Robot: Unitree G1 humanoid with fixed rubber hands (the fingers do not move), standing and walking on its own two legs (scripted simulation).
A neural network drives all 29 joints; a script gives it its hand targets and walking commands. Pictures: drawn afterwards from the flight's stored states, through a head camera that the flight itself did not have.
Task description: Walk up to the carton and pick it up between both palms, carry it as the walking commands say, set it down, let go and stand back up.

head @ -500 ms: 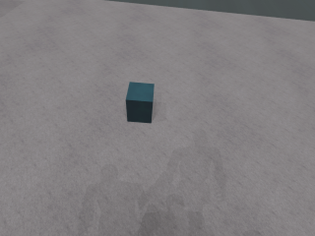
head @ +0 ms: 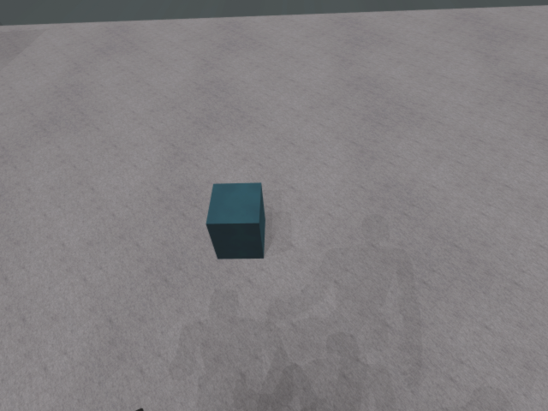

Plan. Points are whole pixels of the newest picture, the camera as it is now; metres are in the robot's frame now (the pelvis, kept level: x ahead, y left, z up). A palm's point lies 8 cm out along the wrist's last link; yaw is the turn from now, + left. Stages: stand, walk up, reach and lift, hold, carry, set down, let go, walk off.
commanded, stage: walk up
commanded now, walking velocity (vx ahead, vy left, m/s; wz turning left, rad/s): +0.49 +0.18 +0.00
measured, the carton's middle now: (238, 221) +0.96 +0.14 -0.64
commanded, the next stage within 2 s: none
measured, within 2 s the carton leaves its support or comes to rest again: neither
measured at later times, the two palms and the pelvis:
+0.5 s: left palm out of the picture +0.15 +0.33 -0.14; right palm (347, 279) +0.38 -0.14 -0.12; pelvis +0.24 +0.09 +0.00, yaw -1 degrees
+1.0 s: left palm (148, 240) +0.52 +0.27 -0.12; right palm (376, 312) +0.32 -0.19 -0.14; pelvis +0.41 +0.04 +0.00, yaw -1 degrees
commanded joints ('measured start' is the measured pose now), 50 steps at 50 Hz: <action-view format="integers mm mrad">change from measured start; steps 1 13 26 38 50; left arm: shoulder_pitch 178 397 366 100 360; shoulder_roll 107 140 98 49 264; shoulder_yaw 21 14 8 3 42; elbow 45 48 36 6 55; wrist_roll -10 -7 2 -9 3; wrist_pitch -11 -27 10 97 20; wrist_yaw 13 24 17 -25 24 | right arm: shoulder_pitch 35 -314 14 66 91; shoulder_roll -18 -18 -233 -127 -24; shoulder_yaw -11 -1 -33 5 15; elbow -43 -160 -91 -50 -20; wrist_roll -15 -12 -1 -5 -7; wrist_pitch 9 53 -25 -28 24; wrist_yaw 15 77 16 -12 -20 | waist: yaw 47 103 -11 23 141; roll -154 -202 55 156 -359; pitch -39 98 -152 -3 -128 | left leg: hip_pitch -266 -329 292 191 -243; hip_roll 74 38 414 246 -14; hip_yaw -63 52 -438 -22 49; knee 125 -356 -843 -830 -136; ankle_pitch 163 400 375 798 -270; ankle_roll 8 -56 119 110 -5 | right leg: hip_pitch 245 278 -203 -171 462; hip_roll -275 -238 -45 -35 -444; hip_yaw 369 151 228 99 584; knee -398 -472 671 365 -395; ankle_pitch -36 24 -248 19 -82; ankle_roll -33 -15 46 99 -103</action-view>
